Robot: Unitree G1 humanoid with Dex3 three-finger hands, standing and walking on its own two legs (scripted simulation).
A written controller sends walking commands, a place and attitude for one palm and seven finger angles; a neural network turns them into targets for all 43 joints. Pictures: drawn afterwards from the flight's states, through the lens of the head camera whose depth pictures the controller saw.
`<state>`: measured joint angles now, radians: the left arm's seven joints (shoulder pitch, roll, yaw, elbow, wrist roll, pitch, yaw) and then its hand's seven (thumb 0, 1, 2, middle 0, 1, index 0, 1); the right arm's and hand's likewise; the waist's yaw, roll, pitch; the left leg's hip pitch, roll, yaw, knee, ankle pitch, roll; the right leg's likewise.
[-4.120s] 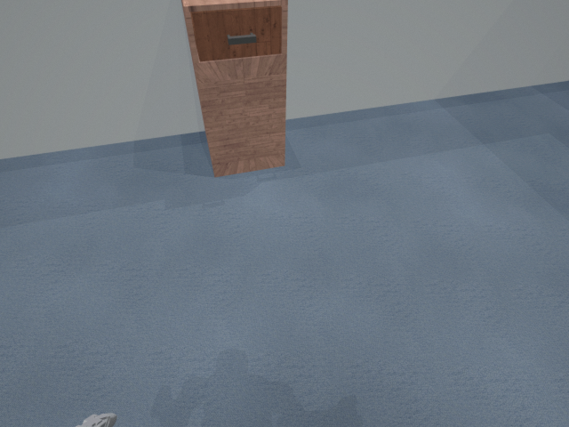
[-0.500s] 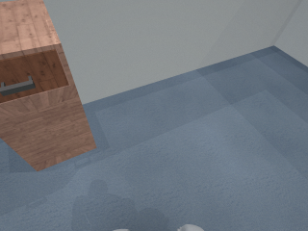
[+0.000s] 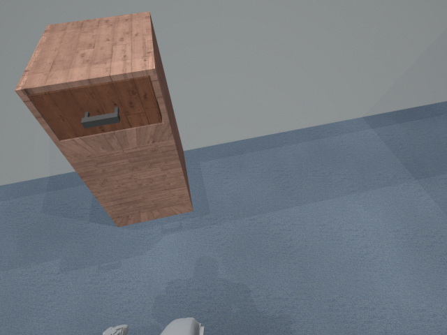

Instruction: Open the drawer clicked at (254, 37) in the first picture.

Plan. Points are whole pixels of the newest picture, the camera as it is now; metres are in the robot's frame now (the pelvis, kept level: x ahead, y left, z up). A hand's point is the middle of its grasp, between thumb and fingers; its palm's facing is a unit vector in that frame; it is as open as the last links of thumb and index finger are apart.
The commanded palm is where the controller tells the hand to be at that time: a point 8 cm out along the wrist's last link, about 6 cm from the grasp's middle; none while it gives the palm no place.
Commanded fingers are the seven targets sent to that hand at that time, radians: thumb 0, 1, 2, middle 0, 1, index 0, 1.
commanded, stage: turn to face it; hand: left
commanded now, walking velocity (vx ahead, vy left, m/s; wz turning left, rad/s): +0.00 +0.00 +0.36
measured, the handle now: (101, 116) +0.73 +0.41 -0.06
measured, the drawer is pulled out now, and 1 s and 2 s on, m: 0.00 0.00 0.00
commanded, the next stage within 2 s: take the last steps up to it in 0.20 s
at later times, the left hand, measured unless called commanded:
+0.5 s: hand out of the picture -0.02 +0.27 -0.17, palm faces +0.21 -0.95 -0.22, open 7.4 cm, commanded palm none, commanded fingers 0.00 0.90 0.90 -0.20 -0.30 -0.20 -0.30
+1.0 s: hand out of the picture +0.00 +0.17 -0.16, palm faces +0.28 -0.94 -0.19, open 7.3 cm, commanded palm none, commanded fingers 0.00 0.90 0.90 -0.20 -0.30 -0.20 -0.30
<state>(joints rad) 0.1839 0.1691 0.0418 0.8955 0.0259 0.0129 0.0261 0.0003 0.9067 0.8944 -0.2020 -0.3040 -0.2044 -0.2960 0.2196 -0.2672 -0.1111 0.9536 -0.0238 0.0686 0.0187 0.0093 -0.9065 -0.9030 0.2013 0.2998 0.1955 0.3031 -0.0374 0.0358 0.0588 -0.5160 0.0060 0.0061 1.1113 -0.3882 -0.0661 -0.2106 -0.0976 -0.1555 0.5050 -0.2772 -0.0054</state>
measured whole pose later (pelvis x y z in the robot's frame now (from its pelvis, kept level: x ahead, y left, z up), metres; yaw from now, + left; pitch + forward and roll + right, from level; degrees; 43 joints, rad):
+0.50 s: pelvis -0.01 +0.06 +0.00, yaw +9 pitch -1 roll -1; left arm 0.26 0.25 0.06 1.02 0.03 0.05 0.00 0.00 0.91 0.89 -0.20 -0.30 -0.20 -0.30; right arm 0.18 -0.17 -0.03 0.96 -0.02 -0.01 -0.01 0.01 -0.90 -0.90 0.21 0.30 0.20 0.30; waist 0.03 -0.02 0.03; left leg -0.16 -0.01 0.04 0.41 -0.23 0.05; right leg -0.41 -0.09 -0.05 1.00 -0.39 0.07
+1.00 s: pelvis +0.08 +0.03 +0.01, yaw +13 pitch -2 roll +0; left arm 0.42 0.10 0.03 1.12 0.02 -0.06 0.01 0.00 0.92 0.89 -0.20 -0.30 -0.20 -0.30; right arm 0.31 -0.19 -0.08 1.10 -0.03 0.01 0.02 0.01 -0.91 -0.90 0.20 0.30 0.19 0.30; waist -0.01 0.04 0.02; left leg -0.56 0.10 0.03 1.00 -0.17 -0.02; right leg -0.01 0.00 -0.14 0.30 -0.26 -0.04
